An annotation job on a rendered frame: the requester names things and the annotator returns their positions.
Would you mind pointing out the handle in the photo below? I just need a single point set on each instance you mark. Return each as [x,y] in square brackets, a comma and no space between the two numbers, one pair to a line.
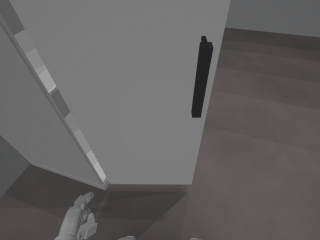
[202,72]

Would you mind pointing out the fridge door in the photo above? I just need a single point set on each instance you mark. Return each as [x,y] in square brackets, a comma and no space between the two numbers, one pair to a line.
[126,69]

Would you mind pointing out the left robot hand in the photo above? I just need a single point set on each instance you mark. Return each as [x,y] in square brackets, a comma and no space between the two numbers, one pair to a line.
[76,215]

